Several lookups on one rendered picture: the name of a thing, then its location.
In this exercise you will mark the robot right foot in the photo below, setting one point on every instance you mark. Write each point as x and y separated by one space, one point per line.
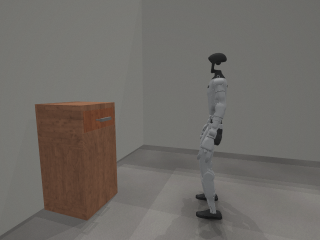
202 197

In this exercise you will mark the right robot forearm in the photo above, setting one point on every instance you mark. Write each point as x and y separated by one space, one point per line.
209 120

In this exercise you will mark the handle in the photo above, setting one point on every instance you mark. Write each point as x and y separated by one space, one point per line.
104 119

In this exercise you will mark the drawer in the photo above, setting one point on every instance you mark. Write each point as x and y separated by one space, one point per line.
89 119

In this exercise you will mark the cabinet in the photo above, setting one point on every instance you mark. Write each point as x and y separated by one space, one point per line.
78 170

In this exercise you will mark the robot right hand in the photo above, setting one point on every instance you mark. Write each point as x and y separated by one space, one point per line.
203 130

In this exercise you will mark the left robot shin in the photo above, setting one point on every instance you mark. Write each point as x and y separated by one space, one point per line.
209 190

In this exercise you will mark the left robot forearm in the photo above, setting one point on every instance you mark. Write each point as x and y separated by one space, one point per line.
218 116

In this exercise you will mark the robot left upper arm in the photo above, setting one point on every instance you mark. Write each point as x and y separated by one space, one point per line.
219 87

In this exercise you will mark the robot left hand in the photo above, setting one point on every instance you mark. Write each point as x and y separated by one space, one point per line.
207 145

